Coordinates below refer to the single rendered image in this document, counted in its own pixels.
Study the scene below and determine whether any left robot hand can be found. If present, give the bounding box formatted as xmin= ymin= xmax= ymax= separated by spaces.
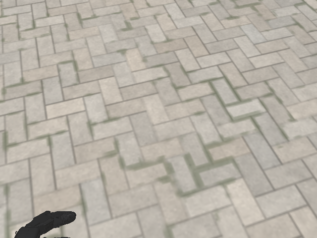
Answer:
xmin=14 ymin=211 xmax=76 ymax=238

